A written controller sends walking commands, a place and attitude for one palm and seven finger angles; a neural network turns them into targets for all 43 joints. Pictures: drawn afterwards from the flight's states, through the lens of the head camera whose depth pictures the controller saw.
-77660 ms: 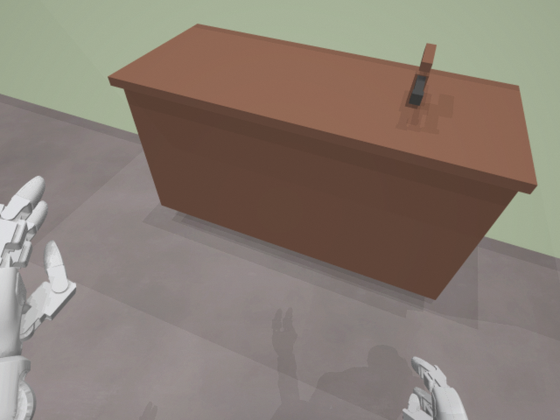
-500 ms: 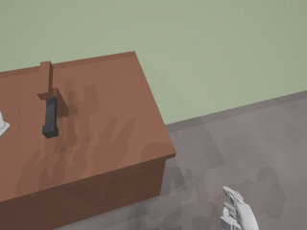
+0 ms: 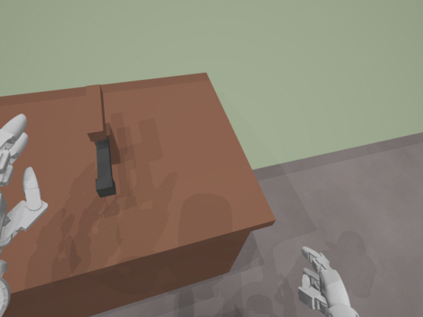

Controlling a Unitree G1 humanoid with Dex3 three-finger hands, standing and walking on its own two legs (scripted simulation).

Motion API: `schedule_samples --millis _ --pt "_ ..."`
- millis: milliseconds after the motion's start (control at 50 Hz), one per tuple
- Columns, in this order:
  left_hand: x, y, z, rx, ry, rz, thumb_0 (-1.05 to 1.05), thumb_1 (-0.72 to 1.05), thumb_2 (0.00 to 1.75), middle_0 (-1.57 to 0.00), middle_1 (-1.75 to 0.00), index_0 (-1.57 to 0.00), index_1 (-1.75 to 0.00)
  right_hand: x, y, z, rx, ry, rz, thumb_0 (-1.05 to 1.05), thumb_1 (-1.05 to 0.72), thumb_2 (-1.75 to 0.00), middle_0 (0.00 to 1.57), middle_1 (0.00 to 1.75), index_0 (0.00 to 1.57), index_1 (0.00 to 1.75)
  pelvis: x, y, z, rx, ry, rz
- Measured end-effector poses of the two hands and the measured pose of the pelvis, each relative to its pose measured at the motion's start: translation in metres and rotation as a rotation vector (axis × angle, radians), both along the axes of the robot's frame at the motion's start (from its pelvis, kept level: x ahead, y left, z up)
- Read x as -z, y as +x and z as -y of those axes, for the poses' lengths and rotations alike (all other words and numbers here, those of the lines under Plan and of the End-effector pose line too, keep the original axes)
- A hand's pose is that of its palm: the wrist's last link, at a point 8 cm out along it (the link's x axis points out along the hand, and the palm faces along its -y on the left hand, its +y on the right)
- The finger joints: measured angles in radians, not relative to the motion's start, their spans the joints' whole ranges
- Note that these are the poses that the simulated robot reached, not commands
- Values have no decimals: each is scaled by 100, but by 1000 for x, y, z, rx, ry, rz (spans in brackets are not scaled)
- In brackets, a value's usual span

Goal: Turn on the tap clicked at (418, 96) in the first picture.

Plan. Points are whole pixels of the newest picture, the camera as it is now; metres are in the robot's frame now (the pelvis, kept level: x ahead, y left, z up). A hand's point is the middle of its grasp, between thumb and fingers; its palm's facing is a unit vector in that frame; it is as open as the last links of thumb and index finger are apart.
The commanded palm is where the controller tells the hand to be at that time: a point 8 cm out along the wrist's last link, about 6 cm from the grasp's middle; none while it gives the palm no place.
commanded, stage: come to a stop and stand still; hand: left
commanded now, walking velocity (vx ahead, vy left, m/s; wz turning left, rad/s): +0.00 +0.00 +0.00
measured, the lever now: (105, 186) +0.32 +0.23 +0.05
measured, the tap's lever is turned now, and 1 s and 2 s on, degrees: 0 0 0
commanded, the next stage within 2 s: look again from close up in 1.04 s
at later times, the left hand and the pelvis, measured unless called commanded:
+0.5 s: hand (27, 218) +0.20 +0.26 +0.16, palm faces +0.32 -0.84 -0.44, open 7.4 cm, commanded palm +0.14 +0.30 +0.18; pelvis -0.01 +0.01 +0.00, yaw +0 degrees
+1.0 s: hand (51, 232) +0.19 +0.22 +0.16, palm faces +0.34 -0.85 -0.39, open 7.4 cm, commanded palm +0.13 +0.26 +0.18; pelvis -0.02 -0.02 +0.00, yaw +0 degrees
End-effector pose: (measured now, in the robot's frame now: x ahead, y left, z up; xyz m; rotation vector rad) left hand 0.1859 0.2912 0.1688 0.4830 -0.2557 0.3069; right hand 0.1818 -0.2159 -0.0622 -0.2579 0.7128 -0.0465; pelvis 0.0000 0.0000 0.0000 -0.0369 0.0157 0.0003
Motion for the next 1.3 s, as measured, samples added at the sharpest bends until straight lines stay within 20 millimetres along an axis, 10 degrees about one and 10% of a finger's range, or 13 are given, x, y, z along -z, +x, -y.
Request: schedule_samples --millis 280,1300 --pt "-6 -10 -16 20 41 5 1 89 89 -21 -30 -21 -30 10 -19 -28 -20 21 -50 1 -90 -90 20 30 20 30 2 -6 -18 -5 -5 9" --pt "-7 -31 33 11 -19 -13 1 89 89 -21 -30 -21 -30 3 -37 34 64 4 -5 1 -90 -90 20 30 20 30 -4 -18 22 -8 8 27"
